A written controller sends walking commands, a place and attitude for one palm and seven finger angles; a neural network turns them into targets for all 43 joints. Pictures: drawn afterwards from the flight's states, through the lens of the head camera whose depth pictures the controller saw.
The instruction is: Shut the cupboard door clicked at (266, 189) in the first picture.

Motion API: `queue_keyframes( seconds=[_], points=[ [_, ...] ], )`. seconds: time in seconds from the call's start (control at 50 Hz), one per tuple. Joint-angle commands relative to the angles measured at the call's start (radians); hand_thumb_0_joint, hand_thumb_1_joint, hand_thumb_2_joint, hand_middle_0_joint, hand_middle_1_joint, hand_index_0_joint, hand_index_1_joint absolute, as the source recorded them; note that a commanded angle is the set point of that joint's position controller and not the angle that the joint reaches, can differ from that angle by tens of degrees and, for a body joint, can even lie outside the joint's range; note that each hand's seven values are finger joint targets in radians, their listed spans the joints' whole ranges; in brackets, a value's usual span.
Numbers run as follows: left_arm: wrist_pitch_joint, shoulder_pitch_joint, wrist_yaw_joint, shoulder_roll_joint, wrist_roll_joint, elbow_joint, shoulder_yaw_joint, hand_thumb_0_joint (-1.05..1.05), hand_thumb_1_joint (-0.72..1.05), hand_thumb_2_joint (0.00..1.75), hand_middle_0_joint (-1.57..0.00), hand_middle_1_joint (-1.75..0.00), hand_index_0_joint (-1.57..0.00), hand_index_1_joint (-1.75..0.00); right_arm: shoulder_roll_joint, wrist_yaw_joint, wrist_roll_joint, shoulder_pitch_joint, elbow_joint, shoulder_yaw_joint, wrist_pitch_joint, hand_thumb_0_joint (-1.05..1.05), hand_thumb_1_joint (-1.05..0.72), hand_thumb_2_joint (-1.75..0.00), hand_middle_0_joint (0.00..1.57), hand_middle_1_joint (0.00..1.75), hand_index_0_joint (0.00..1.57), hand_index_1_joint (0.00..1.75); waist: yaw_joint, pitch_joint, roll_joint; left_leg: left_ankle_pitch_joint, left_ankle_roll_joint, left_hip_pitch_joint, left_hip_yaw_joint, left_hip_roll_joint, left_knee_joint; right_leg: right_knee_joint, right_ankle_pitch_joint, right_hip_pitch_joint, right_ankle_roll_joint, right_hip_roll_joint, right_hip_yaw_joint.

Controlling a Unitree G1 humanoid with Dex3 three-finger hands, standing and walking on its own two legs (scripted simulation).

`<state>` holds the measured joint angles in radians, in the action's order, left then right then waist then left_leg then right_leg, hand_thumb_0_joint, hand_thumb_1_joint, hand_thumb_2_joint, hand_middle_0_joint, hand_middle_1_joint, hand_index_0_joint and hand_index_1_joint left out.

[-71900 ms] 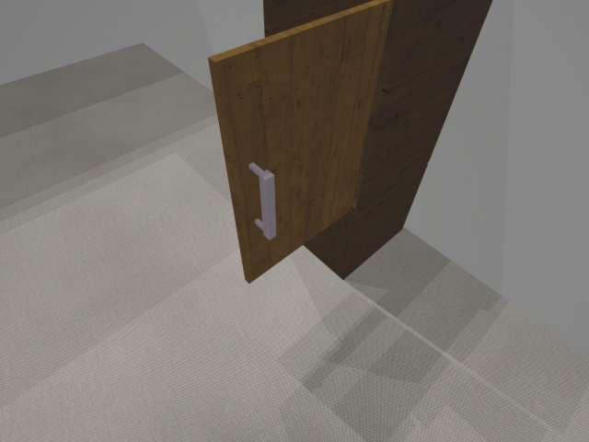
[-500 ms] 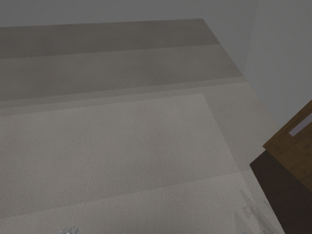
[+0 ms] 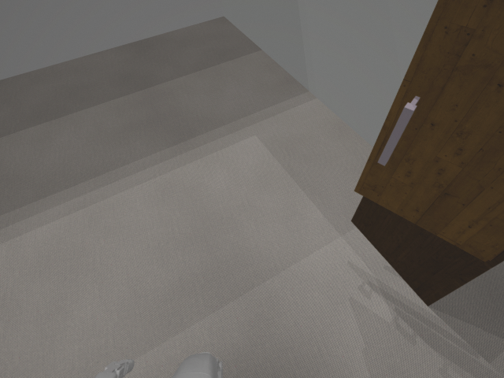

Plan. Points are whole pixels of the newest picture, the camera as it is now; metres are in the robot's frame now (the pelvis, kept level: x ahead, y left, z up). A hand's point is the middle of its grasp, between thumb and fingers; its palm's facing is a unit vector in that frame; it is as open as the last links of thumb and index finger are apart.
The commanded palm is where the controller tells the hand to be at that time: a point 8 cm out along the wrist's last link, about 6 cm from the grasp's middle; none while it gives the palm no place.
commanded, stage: turn to face it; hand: left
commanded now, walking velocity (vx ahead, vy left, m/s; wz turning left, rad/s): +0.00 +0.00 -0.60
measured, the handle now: (398, 132) +0.64 -0.31 -0.04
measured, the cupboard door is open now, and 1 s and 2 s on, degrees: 22 22 22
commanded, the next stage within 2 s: take the last steps up to it in 0.94 s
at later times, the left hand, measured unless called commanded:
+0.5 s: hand (165, 345) +0.19 +0.18 -0.15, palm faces -0.31 -0.92 -0.25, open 7.4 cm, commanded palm none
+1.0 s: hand (188, 333) +0.21 +0.14 -0.16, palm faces -0.47 -0.86 -0.20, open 7.4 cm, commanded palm none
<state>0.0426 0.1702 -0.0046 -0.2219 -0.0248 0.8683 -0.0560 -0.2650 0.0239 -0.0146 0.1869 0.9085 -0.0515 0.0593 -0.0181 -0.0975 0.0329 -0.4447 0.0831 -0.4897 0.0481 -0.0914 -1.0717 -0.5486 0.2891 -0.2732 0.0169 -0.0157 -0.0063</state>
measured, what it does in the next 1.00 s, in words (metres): steps on the spot, turning right: left foot, then right foot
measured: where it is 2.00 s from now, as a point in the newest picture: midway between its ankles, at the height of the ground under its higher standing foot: outside the picture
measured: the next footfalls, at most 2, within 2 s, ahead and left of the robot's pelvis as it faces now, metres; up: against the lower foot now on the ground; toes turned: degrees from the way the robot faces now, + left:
left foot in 0.16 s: +0.08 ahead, +0.14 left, +0.00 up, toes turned -3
right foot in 0.52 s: +0.01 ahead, -0.13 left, +0.00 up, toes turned -23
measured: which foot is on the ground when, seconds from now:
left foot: up 0.00-0.14, down 0.16-0.50, up 0.52-0.82, down 0.84-1.00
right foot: down 0.00-0.16, up 0.18-0.50, down 0.52-0.84, up 0.86-1.00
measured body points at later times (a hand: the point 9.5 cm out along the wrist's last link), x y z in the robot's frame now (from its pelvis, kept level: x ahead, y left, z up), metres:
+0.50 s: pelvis +0.01 +0.00 +0.00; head +0.06 -0.01 +0.44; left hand +0.20 +0.22 -0.13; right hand -0.02 -0.26 -0.15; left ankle +0.04 +0.14 -0.73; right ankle -0.02 -0.11 -0.73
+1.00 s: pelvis +0.04 +0.01 +0.01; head +0.08 +0.01 +0.45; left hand +0.24 +0.18 -0.15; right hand -0.04 -0.23 -0.13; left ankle +0.10 +0.11 -0.73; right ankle -0.05 -0.09 -0.68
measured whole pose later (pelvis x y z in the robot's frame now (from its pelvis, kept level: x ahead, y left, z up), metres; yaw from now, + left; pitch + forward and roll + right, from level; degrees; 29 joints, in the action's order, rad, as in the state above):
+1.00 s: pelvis +0.04 +0.01 +0.01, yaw -30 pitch +1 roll -2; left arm 0.07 0.17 -0.02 -0.24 -0.02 0.92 -0.07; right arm -0.18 0.03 -0.04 0.25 0.92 0.00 0.01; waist -0.01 -0.06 -0.02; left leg -0.27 0.00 -0.26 0.09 -0.09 -0.53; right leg -0.94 0.49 -0.41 -0.02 -0.02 0.01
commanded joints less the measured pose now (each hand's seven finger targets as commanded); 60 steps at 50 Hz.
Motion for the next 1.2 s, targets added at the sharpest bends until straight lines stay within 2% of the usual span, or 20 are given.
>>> queue_keyframes(
  seconds=[0.0,0.1,0.12,0.14,0.16,0.26,0.38,0.44,0.46,0.48,0.5,0.54,0.6,0.76,0.82,0.88,0.98,1.06,1.12,1.18],
  points=[
    [-0.018,-0.001,0.011,-0.221,-0.004,-0.074,-0.062,0.0,0.9,0.9,-0.2,-0.3,-0.2,-0.3,-0.059,-0.005,0.003,-0.001,-0.105,-0.015,-0.03,0.0,-0.9,-0.9,0.2,0.3,0.2,0.3,0.018,0.148,-0.158,0.029,0.008,0.01,-0.01,0.021,0.148,0.172,-0.389,0.09,0.173,0.237,-0.263],
    [-0.004,-0.038,0.004,-0.217,0.003,-0.077,-0.065,0.0,0.9,0.9,-0.2,-0.3,-0.2,-0.3,-0.069,0.004,0.008,0.085,-0.094,-0.015,-0.048,0.0,-0.9,-0.9,0.2,0.3,0.2,0.3,-0.024,0.14,-0.164,0.187,-0.012,0.269,0.001,0.067,0.544,0.098,-0.271,-0.061,0.1,0.175,-0.32],
    [0.002,-0.034,0.0,-0.178,0.011,-0.087,-0.057,0.0,0.9,0.9,-0.2,-0.3,-0.2,-0.3,-0.113,0.008,0.002,0.114,-0.087,-0.021,-0.06,0.0,-0.9,-0.9,0.2,0.3,0.2,0.3,-0.033,0.159,-0.058,0.195,-0.043,0.374,-0.09,-0.015,0.692,0.018,-0.152,-0.155,0.048,0.099,-0.27],
    [0.005,0.002,-0.01,-0.116,0.02,-0.102,-0.045,0.0,0.9,0.9,-0.2,-0.3,-0.2,-0.3,-0.218,0.011,-0.014,0.13,-0.094,-0.039,-0.067,0.0,-0.9,-0.9,0.2,0.3,0.2,0.3,-0.03,0.172,0.22,0.227,-0.14,0.454,-0.346,-0.257,0.777,-0.188,0.126,-0.297,-0.016,-0.044,-0.125],
    [-0.003,-0.018,-0.016,-0.124,0.013,-0.123,-0.043,0.0,0.9,0.9,-0.2,-0.3,-0.2,-0.3,-0.253,0.016,-0.017,0.149,-0.11,-0.043,-0.065,0.0,-0.9,-0.9,0.2,0.3,0.2,0.3,-0.041,0.166,0.242,0.308,-0.244,0.387,-0.45,-0.41,0.807,-0.42,0.335,-0.305,-0.036,-0.036,-0.031],
    [0.012,-0.025,-0.039,-0.105,0.006,-0.079,-0.05,0.0,0.9,0.9,-0.2,-0.3,-0.2,-0.3,-0.157,0.022,-0.023,0.035,-0.121,-0.017,-0.069,0.0,-0.9,-0.9,0.2,0.3,0.2,0.3,0.012,0.133,0.151,0.639,-0.206,0.372,-0.089,-0.246,0.709,-0.565,0.197,-0.284,-0.072,0.037,0.009],
    [0.006,-0.074,-0.043,-0.083,0.005,-0.092,-0.036,0.0,0.9,0.9,-0.2,-0.3,-0.2,-0.3,-0.181,0.009,-0.019,0.089,-0.079,-0.037,-0.056,0.0,-0.9,-0.9,0.2,0.3,0.2,0.3,-0.026,0.147,0.207,0.678,-0.191,0.395,0.018,-0.258,0.638,-0.235,0.162,-0.129,-0.051,0.012,0.105],
    [-0.004,0.021,-0.039,-0.109,0.005,-0.065,-0.043,0.0,0.9,0.9,-0.2,-0.3,-0.2,-0.3,-0.194,0.001,-0.011,0.041,-0.082,-0.045,-0.049,0.0,-0.9,-0.9,0.2,0.3,0.2,0.3,0.033,0.168,0.165,0.535,-0.123,0.298,0.079,-0.236,0.516,0.043,-0.064,0.078,-0.025,0.001,0.122],
    [-0.012,0.088,-0.031,-0.17,-0.001,-0.045,-0.055,0.0,0.9,0.9,-0.2,-0.3,-0.2,-0.3,-0.164,-0.005,-0.002,0.033,-0.094,-0.044,-0.048,0.0,-0.9,-0.9,0.2,0.3,0.2,0.3,0.065,0.192,0.029,0.368,-0.071,0.175,0.113,-0.186,0.387,0.148,-0.185,0.231,0.009,0.086,0.009],
    [-0.027,0.126,-0.014,-0.283,-0.009,-0.031,-0.073,0.0,0.9,0.9,-0.2,-0.3,-0.2,-0.3,-0.073,-0.012,0.004,0.015,-0.137,-0.021,-0.046,0.0,-0.9,-0.9,0.2,0.3,0.2,0.3,0.089,0.185,-0.305,-0.126,-0.006,-0.103,0.174,-0.025,0.154,0.216,-0.463,0.377,0.118,0.352,-0.345],
    [-0.025,0.179,-0.003,-0.319,0.007,-0.019,-0.074,0.0,0.9,0.9,-0.2,-0.3,-0.2,-0.3,-0.096,-0.002,0.003,-0.039,-0.157,-0.014,-0.034,0.0,-0.9,-0.9,0.2,0.3,0.2,0.3,0.123,0.175,-0.254,-0.217,-0.007,-0.126,0.032,-0.005,-0.008,0.208,-0.565,0.273,0.217,0.441,-0.405],
    [-0.02,0.071,0.014,-0.262,0.003,-0.037,-0.069,0.0,0.9,0.9,-0.2,-0.3,-0.2,-0.3,-0.098,0.009,0.003,-0.053,-0.134,-0.018,-0.028,0.0,-0.9,-0.9,0.2,0.3,0.2,0.3,0.072,0.119,-0.303,-0.114,-0.008,-0.183,-0.058,-0.021,-0.116,0.23,-0.373,0.182,0.222,0.356,-0.394],
    [-0.02,-0.034,0.015,-0.208,-0.001,-0.067,-0.051,0.0,0.9,0.9,-0.2,-0.3,-0.2,-0.3,-0.079,-0.005,-0.002,0.019,-0.084,-0.014,-0.029,0.0,-0.9,-0.9,0.2,0.3,0.2,0.3,0.007,0.154,-0.195,0.014,0.003,-0.036,-0.023,-0.014,-0.004,0.187,-0.374,0.094,0.167,0.249,-0.205],
    [-0.01,-0.03,0.01,-0.198,0.006,-0.039,-0.054,0.0,0.9,0.9,-0.2,-0.3,-0.2,-0.3,-0.054,0.003,0.004,0.116,-0.049,-0.003,-0.049,0.0,-0.9,-0.9,0.2,0.3,0.2,0.3,-0.019,0.154,-0.166,0.204,-0.022,0.26,0.014,0.059,0.551,0.115,-0.274,-0.012,0.111,0.194,-0.26],
    [-0.005,0.004,-0.003,-0.095,0.017,-0.07,-0.03,0.0,0.9,0.9,-0.2,-0.3,-0.2,-0.3,-0.218,0.015,-0.019,0.162,-0.059,-0.025,-0.064,0.0,-0.9,-0.9,0.2,0.3,0.2,0.3,-0.022,0.147,0.243,0.408,-0.239,0.343,-0.408,-0.347,0.791,-0.303,0.283,-0.218,-0.027,-0.028,-0.019],
    [0.004,-0.02,-0.012,-0.109,0.003,-0.041,-0.042,0.0,0.9,0.9,-0.2,-0.3,-0.2,-0.3,-0.152,0.023,-0.024,0.083,-0.062,-0.007,-0.067,0.0,-0.9,-0.9,0.2,0.3,0.2,0.3,0.009,0.099,0.182,0.527,-0.254,0.27,-0.28,-0.28,0.768,-0.554,0.242,-0.237,-0.037,0.021,-0.039],
    [0.002,-0.037,-0.016,-0.055,0.008,-0.027,-0.02,0.0,0.9,0.9,-0.2,-0.3,-0.2,-0.3,-0.135,0.021,-0.022,0.117,-0.016,-0.014,-0.06,0.0,-0.9,-0.9,0.2,0.3,0.2,0.3,-0.015,0.145,0.174,0.735,-0.225,0.375,-0.097,-0.213,0.675,-0.256,0.192,-0.113,-0.04,0.009,0.052],
    [-0.006,0.072,-0.016,-0.064,0.007,0.019,-0.027,0.0,0.9,0.9,-0.2,-0.3,-0.2,-0.3,-0.142,0.013,-0.011,0.093,-0.001,-0.027,-0.047,0.0,-0.9,-0.9,0.2,0.3,0.2,0.3,0.028,0.18,0.123,0.412,-0.163,0.269,-0.05,-0.187,0.618,0.064,-0.047,0.129,-0.021,-0.008,0.081],
    [-0.021,0.17,-0.007,-0.249,-0.005,0.051,-0.062,0.0,0.9,0.9,-0.2,-0.3,-0.2,-0.3,-0.042,-0.006,-0.006,-0.02,-0.066,-0.006,-0.045,0.0,-0.9,-0.9,0.2,0.3,0.2,0.3,0.112,0.079,-0.287,-0.213,-0.043,-0.145,0.073,0.047,0.167,0.386,0.229,0.245,0.197,0.375,-0.441],
    [-0.04,0.098,0.01,-0.149,-0.001,0.053,-0.045,0.0,0.9,0.9,-0.2,-0.3,-0.2,-0.3,-0.069,-0.014,-0.014,-0.024,-0.04,-0.019,-0.051,0.0,-0.9,-0.9,0.2,0.3,0.2,0.3,0.047,0.011,-0.236,-0.038,-0.053,-0.187,-0.042,-0.012,-0.012,0.377,0.238,0.145,0.222,0.304,-0.36]
  ],
)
